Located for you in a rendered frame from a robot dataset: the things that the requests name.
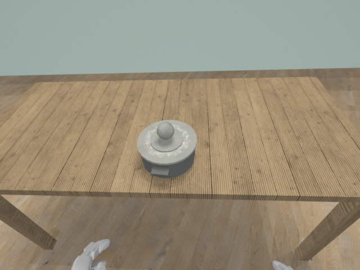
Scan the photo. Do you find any left robot hand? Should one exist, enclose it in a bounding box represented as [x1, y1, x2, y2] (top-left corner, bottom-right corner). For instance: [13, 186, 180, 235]
[71, 239, 110, 270]

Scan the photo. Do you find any table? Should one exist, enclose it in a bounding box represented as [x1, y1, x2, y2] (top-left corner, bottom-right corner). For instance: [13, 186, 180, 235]
[0, 76, 360, 261]

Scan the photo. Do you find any lid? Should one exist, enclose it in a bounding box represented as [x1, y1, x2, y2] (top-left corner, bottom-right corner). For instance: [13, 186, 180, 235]
[137, 120, 197, 165]

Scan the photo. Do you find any knob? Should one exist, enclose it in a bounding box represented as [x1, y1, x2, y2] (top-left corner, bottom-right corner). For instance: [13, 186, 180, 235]
[157, 122, 174, 140]

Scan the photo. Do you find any pot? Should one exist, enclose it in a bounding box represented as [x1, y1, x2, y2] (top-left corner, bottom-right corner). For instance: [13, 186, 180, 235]
[142, 151, 195, 178]

